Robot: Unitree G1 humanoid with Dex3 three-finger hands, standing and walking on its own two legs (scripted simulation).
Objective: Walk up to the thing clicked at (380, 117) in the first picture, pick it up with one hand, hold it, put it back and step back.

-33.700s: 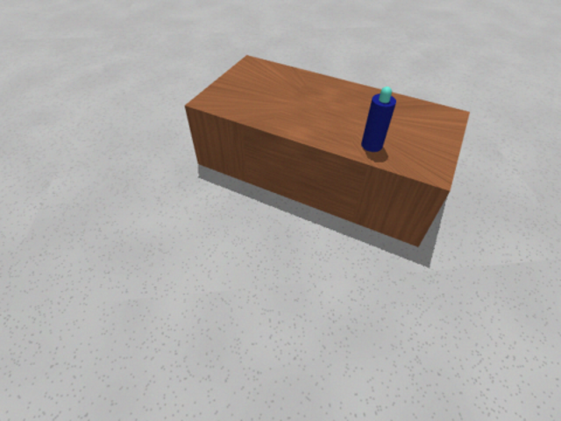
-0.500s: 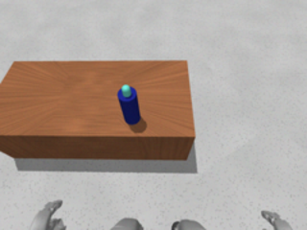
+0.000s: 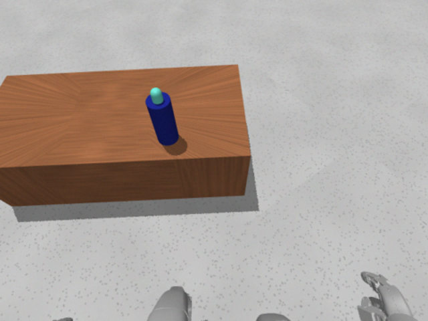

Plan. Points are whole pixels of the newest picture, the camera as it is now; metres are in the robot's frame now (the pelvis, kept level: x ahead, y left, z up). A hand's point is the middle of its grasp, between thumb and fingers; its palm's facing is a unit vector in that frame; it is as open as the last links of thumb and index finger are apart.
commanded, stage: step back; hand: left
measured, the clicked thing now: (162, 115) +0.79 +0.22 -0.26
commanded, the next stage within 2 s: stand in 1.94 s
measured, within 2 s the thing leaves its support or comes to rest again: neither
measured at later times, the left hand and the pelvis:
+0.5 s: hand out of the picture -0.04 +0.25 -0.13, palm faces +0.07 -0.93 -0.36, open 7.4 cm; pelvis -0.14 -0.02 +0.01, yaw +3 degrees
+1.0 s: hand out of the picture -0.23 +0.23 -0.10, palm faces +0.09 -0.86 -0.51, open 7.4 cm; pelvis -0.28 -0.07 +0.01, yaw +5 degrees
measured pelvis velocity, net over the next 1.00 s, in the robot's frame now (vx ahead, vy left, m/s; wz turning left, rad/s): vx -0.28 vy -0.07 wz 0.09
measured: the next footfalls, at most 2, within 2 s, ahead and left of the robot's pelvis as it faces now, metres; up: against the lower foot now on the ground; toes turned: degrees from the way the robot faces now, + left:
left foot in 0.32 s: -0.07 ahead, +0.10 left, +0.00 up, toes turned +2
right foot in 0.68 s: -0.22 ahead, -0.16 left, +0.00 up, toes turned +5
